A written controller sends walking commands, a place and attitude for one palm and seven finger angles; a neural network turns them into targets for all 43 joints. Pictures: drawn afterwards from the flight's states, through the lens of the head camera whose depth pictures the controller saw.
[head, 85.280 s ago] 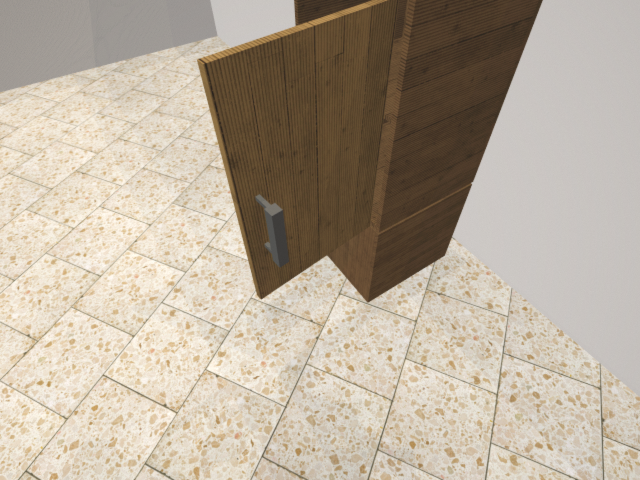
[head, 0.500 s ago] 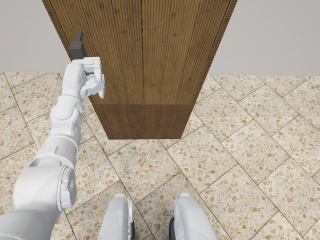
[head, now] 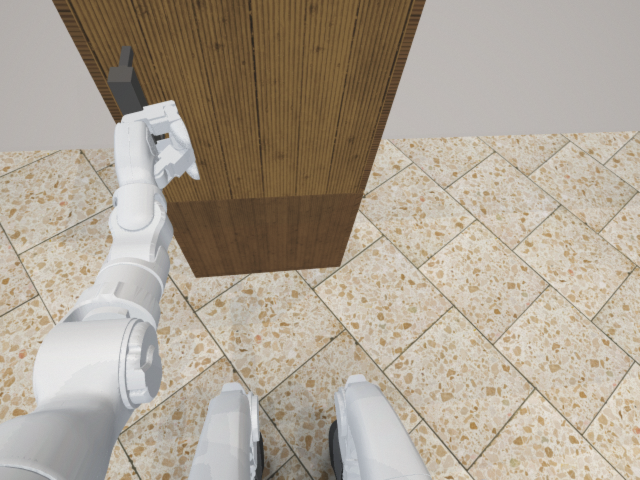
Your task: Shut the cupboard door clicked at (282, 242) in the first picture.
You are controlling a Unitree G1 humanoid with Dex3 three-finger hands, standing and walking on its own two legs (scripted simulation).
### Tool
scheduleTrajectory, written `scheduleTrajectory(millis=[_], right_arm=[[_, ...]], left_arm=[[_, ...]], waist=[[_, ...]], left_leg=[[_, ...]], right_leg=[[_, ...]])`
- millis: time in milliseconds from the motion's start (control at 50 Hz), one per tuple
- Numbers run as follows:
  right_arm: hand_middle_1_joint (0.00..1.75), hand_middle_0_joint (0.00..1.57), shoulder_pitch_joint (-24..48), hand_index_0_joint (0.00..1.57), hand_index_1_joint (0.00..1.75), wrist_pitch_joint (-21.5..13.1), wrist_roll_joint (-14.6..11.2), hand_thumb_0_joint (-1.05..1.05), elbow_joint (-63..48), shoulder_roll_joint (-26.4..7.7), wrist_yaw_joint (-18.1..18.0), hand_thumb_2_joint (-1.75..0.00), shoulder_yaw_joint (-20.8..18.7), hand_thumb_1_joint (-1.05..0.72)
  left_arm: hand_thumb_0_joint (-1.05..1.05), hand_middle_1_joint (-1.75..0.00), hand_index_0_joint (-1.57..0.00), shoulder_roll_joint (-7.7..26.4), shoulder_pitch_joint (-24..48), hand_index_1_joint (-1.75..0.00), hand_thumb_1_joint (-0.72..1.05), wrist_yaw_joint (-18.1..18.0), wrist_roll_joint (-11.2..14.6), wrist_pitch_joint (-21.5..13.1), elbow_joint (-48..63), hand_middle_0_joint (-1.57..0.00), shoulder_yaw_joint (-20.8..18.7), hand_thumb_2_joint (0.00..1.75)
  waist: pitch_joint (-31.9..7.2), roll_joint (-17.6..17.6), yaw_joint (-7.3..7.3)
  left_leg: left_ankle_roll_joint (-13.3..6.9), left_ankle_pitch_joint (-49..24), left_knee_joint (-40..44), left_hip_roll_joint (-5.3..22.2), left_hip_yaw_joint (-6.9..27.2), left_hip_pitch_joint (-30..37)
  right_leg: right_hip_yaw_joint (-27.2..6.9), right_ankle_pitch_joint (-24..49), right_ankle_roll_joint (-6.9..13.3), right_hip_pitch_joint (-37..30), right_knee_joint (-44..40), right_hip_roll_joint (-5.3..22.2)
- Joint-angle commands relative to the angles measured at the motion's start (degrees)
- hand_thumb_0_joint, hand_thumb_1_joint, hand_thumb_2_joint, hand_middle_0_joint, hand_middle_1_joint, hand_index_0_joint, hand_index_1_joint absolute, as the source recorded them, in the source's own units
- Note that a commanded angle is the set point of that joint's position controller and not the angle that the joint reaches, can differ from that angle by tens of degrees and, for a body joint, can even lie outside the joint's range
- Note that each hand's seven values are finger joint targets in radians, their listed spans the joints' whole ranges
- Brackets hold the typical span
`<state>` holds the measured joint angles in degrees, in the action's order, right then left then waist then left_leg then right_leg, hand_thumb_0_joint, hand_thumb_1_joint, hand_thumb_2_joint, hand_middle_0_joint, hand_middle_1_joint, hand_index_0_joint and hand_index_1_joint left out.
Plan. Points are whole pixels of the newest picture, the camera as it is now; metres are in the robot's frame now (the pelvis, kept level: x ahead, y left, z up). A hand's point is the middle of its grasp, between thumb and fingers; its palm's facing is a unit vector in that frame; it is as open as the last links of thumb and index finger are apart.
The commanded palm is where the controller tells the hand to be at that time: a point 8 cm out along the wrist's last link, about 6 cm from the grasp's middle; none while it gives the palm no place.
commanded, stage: pull the fist back off the door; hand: left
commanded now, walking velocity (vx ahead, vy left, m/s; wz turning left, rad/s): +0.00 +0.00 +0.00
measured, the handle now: (144, 113) +0.58 +0.19 +0.06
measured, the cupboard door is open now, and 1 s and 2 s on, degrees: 0 0 0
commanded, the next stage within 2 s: draw the hand back to the body in 0.46 s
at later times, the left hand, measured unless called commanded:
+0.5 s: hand (195, 197) +0.44 +0.12 +0.06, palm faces +0.07 -1.00 -0.01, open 3.1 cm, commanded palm +0.42 +0.16 +0.06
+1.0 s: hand (132, 198) +0.38 +0.15 +0.15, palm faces +0.09 -1.00 -0.04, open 3.1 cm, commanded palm +0.34 +0.21 +0.16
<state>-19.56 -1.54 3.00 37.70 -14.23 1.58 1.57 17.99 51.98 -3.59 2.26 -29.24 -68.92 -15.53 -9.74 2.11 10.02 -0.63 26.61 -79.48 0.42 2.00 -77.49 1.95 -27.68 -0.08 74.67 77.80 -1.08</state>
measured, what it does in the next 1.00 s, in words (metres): rises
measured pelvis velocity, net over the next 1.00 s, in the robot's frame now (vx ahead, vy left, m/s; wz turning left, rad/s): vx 0.08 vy -0.02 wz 0.03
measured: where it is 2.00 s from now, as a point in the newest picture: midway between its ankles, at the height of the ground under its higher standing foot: outside the picture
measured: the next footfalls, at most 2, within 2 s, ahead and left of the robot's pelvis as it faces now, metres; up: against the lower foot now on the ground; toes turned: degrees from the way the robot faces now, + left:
none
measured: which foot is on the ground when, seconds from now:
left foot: down 0.00-1.00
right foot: down 0.00-1.00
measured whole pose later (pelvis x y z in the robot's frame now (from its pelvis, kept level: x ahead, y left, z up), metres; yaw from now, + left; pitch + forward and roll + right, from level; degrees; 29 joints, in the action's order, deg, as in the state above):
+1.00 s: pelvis +0.08 -0.02 +0.09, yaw +2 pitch +13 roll +0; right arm -15.1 -0.4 -1.4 32.0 -13.5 -2.7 0.4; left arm 10.7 -0.7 5.0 11.8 -22.1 -15.7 -6.5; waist -7.6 2.3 1.1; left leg 1.2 26.8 -57.7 0.5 2.1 -43.9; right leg 1.9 -28.7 1.7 42.0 57.7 -1.1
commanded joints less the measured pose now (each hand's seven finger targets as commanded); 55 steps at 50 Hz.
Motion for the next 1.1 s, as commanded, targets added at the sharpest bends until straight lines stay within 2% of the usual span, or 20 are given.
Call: scheduleTrajectory(millis=[0,80,140,180,360,380,420,440,540,560,600,620,660,720,740,820,900,1000,1060,1080], right_arm=[[0.30,0.20,-4.18,0.20,0.30,-1.15,-0.50,0.00,-5.80,-9.95,-0.45,-0.90,-4.29,-0.90],[0.30,0.20,-3.85,0.20,0.30,-0.10,-0.62,0.00,-6.13,-9.35,-0.29,-0.90,-5.04,-0.90],[0.30,0.20,-3.39,0.20,0.30,0.48,-0.77,0.00,-6.35,-8.68,-0.27,-0.90,-5.36,-0.90],[0.30,0.20,-3.20,0.20,0.30,0.89,-0.79,0.00,-6.34,-8.53,-0.31,-0.90,-5.59,-0.90],[0.30,0.20,0.16,0.20,0.30,1.81,-1.25,0.00,-8.75,-7.03,-0.30,-0.90,-5.88,-0.90],[0.30,0.20,0.60,0.20,0.30,1.90,-1.26,0.00,-8.76,-6.94,-0.38,-0.90,-5.86,-0.90],[0.30,0.20,1.30,0.20,0.30,1.94,-1.32,0.00,-8.85,-6.90,-0.77,-0.90,-5.79,-0.90],[0.30,0.20,1.51,0.20,0.30,1.92,-1.20,0.00,-8.68,-6.59,-0.92,-0.90,-5.76,-0.90],[0.30,0.20,3.21,0.20,0.30,1.42,-0.98,0.00,-8.48,-6.24,-1.50,-0.90,-5.65,-0.90],[0.30,0.20,3.50,0.20,0.30,1.32,-0.98,0.00,-8.64,-6.28,-1.48,-0.90,-5.77,-0.90],[0.30,0.20,3.89,0.20,0.30,1.50,-1.40,0.00,-11.17,-6.41,-1.61,-0.90,-5.73,-0.90],[0.30,0.20,4.41,0.20,0.30,1.72,-1.86,0.00,-11.79,-5.97,-1.56,-0.90,-5.49,-0.90],[0.30,0.20,4.49,0.20,0.30,2.05,-2.56,0.00,-13.10,-5.25,-1.73,-0.90,-5.05,-0.90],[0.30,0.20,4.71,0.20,0.30,2.20,-3.65,0.00,-14.06,-5.18,-2.78,-0.90,-4.49,-0.90],[0.30,0.20,5.13,0.20,0.30,1.95,-3.91,0.00,-13.99,-5.21,-3.16,-0.90,-4.37,-0.90],[0.30,0.20,6.24,0.20,0.30,0.14,-4.24,0.00,-13.59,-5.48,-4.36,-0.90,-3.95,-0.90],[0.30,0.20,6.62,0.20,0.30,-1.51,-4.54,0.00,-13.83,-5.89,-4.68,-0.90,-3.78,-0.90],[0.30,0.20,7.74,0.20,0.30,-2.45,-5.14,0.00,-15.55,-5.88,-5.00,-0.90,-3.39,-0.90],[0.30,0.20,8.28,0.20,0.30,-3.43,-5.41,0.00,-16.56,-5.41,-4.91,-0.90,-3.06,-0.90],[0.30,0.20,9.22,0.20,0.30,-1.42,-5.47,0.00,-16.13,-4.87,-6.01,-0.90,-3.72,-0.90]], left_arm=[[0.00,-1.50,-1.30,6.37,20.11,-1.50,0.90,-0.29,0.99,-5.81,18.44,-1.30,-0.08,0.90],[0.00,-1.50,-1.30,4.46,11.61,-1.50,0.90,-1.50,1.29,-6.80,24.33,-1.30,-0.26,0.90],[0.00,-1.50,-1.30,0.29,5.56,-1.50,0.90,-1.99,1.41,-6.97,28.87,-1.30,2.74,0.90],[0.00,-1.50,-1.30,-0.04,0.76,-1.50,0.90,-2.30,1.58,-6.75,30.20,-1.30,2.70,0.90],[0.00,-1.50,-1.30,-6.47,-17.80,-1.50,0.90,-0.46,2.62,-6.79,41.49,-1.30,9.33,0.90],[0.00,-1.50,-1.30,-7.33,-16.30,-1.50,0.90,-0.22,2.66,-6.70,43.16,-1.30,10.85,0.90],[0.00,-1.50,-1.30,-6.46,-16.37,-1.50,0.90,-0.14,2.63,-6.36,43.72,-1.30,10.46,0.90],[0.00,-1.50,-1.30,-7.76,-14.54,-1.50,0.90,-0.08,2.55,-6.29,44.07,-1.30,11.83,0.90],[0.00,-1.50,-1.30,-7.92,-13.28,-1.50,0.90,0.08,2.49,-6.67,44.54,-1.30,12.08,0.90],[0.00,-1.50,-1.30,-6.88,-14.10,-1.50,0.90,0.19,2.56,-6.75,44.96,-1.30,10.98,0.90],[0.00,-1.50,-1.30,-1.97,-21.19,-1.50,0.90,0.55,3.65,-6.14,51.65,-1.30,6.65,0.90],[0.00,-1.50,-1.30,-1.86,-25.07,-1.50,0.90,1.08,3.81,-5.19,53.93,-1.30,6.76,0.90],[0.00,-1.50,-1.30,-2.60,-29.85,-1.50,0.90,2.24,5.11,-2.48,57.83,-1.30,7.90,0.90],[0.00,-1.50,-1.30,-2.58,-35.36,-1.50,0.90,4.00,6.65,1.61,58.99,-1.30,8.02,0.90],[0.00,-1.50,-1.30,-3.33,-34.33,-1.50,0.90,4.53,7.13,2.37,59.84,-1.30,8.97,0.90],[0.00,-1.50,-1.30,-2.18,-35.52,-1.50,0.90,6.01,8.65,2.49,63.04,-1.30,8.04,0.90],[0.00,-1.50,-1.30,-0.47,-39.79,-1.50,0.90,8.20,9.78,2.73,65.57,-1.30,7.11,0.90],[0.00,-1.44,-1.24,3.30,-48.45,-1.44,0.90,10.35,12.19,5.56,69.88,-1.24,2.44,0.90],[0.00,-1.35,-1.16,2.52,-52.17,-1.35,0.90,11.06,13.12,6.96,75.47,-1.16,2.66,0.90],[0.00,-1.32,-1.13,11.48,-53.51,-1.32,0.90,5.82,4.30,11.41,74.09,-1.13,2.11,0.90]], waist=[[-26.29,2.74,-1.16],[-27.15,1.12,-2.98],[-26.78,1.81,-3.30],[-25.68,-0.84,-3.64],[-24.28,0.15,-5.93],[-23.60,-0.24,-4.87],[-22.48,-0.43,-4.98],[-21.89,-0.67,-4.07],[-23.69,-0.18,-4.35],[-24.33,0.02,-5.05],[-31.16,1.55,-8.79],[-32.43,1.99,-9.71],[-29.79,-0.57,-9.63],[-21.86,-5.59,-8.67],[-18.79,-6.14,-7.61],[-14.08,-4.92,-7.27],[-12.79,-2.62,-7.80],[-11.76,-2.51,-10.16],[-10.45,-0.87,-10.51],[-11.19,-2.28,-11.45]], left_leg=[[-0.61,9.96,15.18,-0.60,2.23,22.08],[-0.38,3.09,15.85,-0.32,1.42,25.10],[-0.02,-3.19,16.08,0.06,1.06,29.06],[-0.13,-5.93,15.92,0.10,0.60,28.60],[0.42,-17.58,15.83,0.16,-0.58,33.87],[0.19,-17.79,15.46,0.15,-0.66,33.90],[0.12,-17.53,15.03,-0.05,-0.59,32.84],[-0.03,-17.13,14.58,-0.17,-0.66,32.62],[-0.02,-17.05,13.40,-0.57,-0.48,32.87],[0.06,-16.95,13.33,-0.67,-0.69,32.68],[-0.06,-20.79,14.69,-1.16,-1.32,35.46],[0.13,-22.32,15.98,-1.02,-1.52,37.53],[-0.35,-22.10,18.13,-1.14,-2.27,36.86],[-0.77,-17.58,21.38,-1.00,-2.48,34.58],[-0.88,-14.82,22.14,-1.04,-2.65,34.27],[-1.00,-11.36,25.05,-1.08,-2.16,36.88],[-1.13,-11.31,27.45,-1.33,-2.10,40.08],[-1.06,-13.04,31.60,-1.62,-2.22,43.02],[-0.96,-14.77,33.70,-1.48,-2.27,46.27],[-1.07,-14.22,36.43,-1.26,-2.51,48.21]], right_leg=[[-0.87,-5.62,1.55,-12.58,-14.19,-0.71],[-0.55,-0.95,1.48,-16.80,-14.98,-0.82],[0.09,3.94,1.52,-17.56,-15.12,-0.92],[0.06,6.48,1.41,-19.94,-15.60,-0.97],[0.42,18.79,1.65,-24.04,-14.75,-0.58],[0.30,19.63,1.49,-23.84,-14.94,-0.44],[-0.07,20.10,1.44,-23.90,-14.73,-0.30],[-0.09,20.29,1.27,-23.57,-14.72,-0.18],[-0.50,20.64,1.30,-23.51,-13.99,0.05],[-0.67,20.88,1.36,-24.32,-13.99,0.11],[-1.52,25.60,1.69,-32.19,-14.33,-0.02],[-1.44,27.29,1.71,-34.44,-14.91,0.11],[-1.84,29.62,1.19,-39.45,-17.63,0.11],[-2.24,27.59,0.42,-41.71,-21.95,0.17],[-2.67,24.85,0.03,-41.02,-23.73,0.37],[-2.63,18.45,0.20,-40.87,-27.60,0.57],[-2.75,16.86,0.46,-42.82,-30.08,0.53],[-2.86,18.56,0.52,-48.89,-32.93,0.65],[-1.72,21.32,0.44,-49.79,-33.74,0.42],[-5.40,21.39,0.28,-52.29,-37.69,2.75]])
